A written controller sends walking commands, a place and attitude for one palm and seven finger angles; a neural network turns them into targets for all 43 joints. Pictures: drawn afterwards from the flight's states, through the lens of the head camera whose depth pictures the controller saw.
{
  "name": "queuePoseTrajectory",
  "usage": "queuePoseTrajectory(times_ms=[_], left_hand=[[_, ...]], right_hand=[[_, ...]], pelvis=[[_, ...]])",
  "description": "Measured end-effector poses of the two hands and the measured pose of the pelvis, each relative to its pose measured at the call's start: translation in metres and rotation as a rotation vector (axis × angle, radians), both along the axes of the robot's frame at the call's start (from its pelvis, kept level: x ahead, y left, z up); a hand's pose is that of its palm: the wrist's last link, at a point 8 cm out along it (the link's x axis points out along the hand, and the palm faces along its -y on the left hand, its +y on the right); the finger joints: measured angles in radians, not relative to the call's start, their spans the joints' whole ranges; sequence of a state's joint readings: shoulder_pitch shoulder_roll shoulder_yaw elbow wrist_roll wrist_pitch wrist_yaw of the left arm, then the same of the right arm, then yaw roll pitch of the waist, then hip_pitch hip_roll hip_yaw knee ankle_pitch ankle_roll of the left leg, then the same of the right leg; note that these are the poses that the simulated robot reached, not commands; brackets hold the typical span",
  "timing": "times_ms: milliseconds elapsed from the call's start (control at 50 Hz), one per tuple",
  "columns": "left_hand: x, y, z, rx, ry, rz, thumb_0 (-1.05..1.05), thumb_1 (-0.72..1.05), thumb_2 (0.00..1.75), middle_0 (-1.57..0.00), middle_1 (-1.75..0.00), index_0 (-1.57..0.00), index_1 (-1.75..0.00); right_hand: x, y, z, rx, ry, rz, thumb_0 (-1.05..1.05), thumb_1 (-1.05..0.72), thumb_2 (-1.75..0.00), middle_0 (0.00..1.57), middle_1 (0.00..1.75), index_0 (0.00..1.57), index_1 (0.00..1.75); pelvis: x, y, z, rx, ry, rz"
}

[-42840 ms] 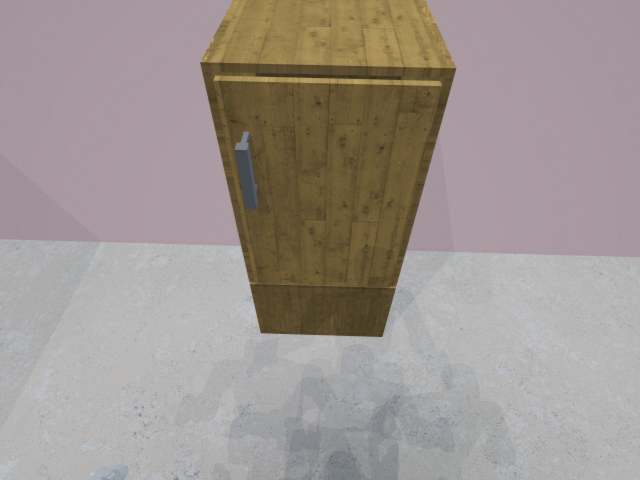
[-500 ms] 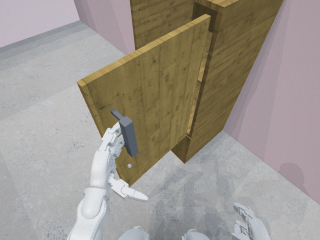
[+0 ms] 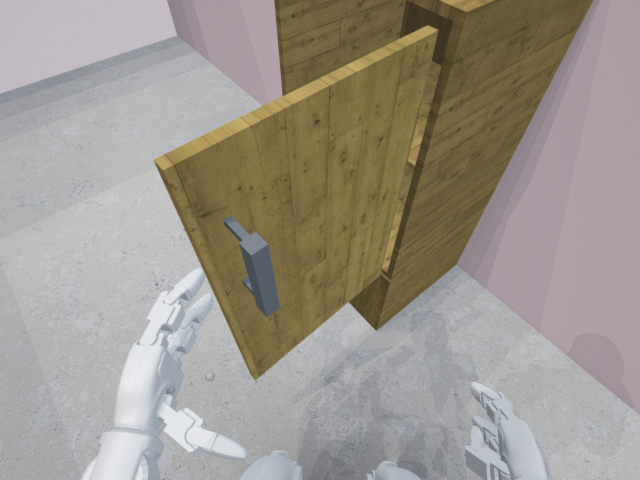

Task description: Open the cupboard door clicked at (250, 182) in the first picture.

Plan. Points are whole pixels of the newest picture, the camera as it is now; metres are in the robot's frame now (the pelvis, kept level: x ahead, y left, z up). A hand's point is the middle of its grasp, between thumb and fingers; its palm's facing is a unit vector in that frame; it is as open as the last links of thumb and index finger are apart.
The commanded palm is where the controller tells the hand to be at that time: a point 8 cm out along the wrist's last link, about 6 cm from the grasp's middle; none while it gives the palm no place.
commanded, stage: slide the hand sideways off the handle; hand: left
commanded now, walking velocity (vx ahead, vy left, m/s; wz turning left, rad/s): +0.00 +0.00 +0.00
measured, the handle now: (251, 268) +0.35 +0.11 +0.07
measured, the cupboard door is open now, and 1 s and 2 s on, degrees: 93 93 93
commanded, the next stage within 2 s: draw the hand back to the body in 0.16 s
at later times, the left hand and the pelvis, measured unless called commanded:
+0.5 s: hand (168, 382) +0.21 +0.16 +0.09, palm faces -0.01 -1.00 -0.07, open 16.3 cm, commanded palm +0.18 +0.22 +0.10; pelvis +0.00 -0.01 +0.01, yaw +0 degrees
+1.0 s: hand (76, 362) +0.20 +0.22 +0.15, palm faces +0.25 -0.90 -0.36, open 14.5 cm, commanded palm +0.17 +0.27 +0.18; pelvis +0.02 +0.01 +0.06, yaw +0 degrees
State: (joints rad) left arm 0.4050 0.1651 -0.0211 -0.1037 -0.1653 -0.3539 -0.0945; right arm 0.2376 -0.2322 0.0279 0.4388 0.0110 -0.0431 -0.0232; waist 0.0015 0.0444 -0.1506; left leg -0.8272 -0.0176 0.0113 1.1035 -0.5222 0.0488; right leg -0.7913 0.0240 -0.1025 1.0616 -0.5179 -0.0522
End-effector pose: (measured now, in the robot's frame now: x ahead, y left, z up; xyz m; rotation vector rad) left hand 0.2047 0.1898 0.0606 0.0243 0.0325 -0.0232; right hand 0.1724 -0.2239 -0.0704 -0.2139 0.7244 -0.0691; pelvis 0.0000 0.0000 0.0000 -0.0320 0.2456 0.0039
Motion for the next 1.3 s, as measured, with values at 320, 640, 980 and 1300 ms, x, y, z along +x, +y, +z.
queuePoseTrajectory(times_ms=[320,640,980,1300], left_hand=[[-0.018,0.013,0.002,0.008,-0.007,-0.01,-0.01,-0.5,0.3,-0.15,-0.3,-0.15,-0.3],[-0.023,0.036,0.054,0.05,-0.017,0.012,-0.01,-0.5,0.3,-0.15,-0.3,-0.15,-0.3],[-0.036,0.072,0.107,0.332,0.063,0.282,-0.01,-0.22,0.42,-0.16,-0.3,-0.16,-0.3],[-0.029,0.104,0.163,0.415,-0.061,0.401,0.0,0.32,0.65,-0.18,-0.3,-0.19,-0.3]], right_hand=[[-0.007,-0.014,-0.004,-0.029,-0.019,-0.025,0.01,-0.9,-0.9,0.21,0.3,0.2,0.3],[-0.007,-0.005,0.026,0.007,-0.074,-0.041,0.01,-0.9,-0.9,0.21,0.3,0.2,0.3],[0.01,0.007,0.055,-0.007,-0.081,-0.037,0.01,-0.9,-0.9,0.21,0.3,0.2,0.3],[0.028,0.02,0.073,0.007,-0.082,0.01,0.01,-0.9,-0.9,0.21,0.3,0.2,0.3]], pelvis=[[-0.004,-0.006,-0.007,-0.007,0.008,0.004],[0.003,-0.003,0.019,-0.006,-0.066,0.007],[0.016,0.005,0.054,0.007,-0.177,-0.002],[0.026,0.013,0.076,0.015,-0.275,-0.011]])
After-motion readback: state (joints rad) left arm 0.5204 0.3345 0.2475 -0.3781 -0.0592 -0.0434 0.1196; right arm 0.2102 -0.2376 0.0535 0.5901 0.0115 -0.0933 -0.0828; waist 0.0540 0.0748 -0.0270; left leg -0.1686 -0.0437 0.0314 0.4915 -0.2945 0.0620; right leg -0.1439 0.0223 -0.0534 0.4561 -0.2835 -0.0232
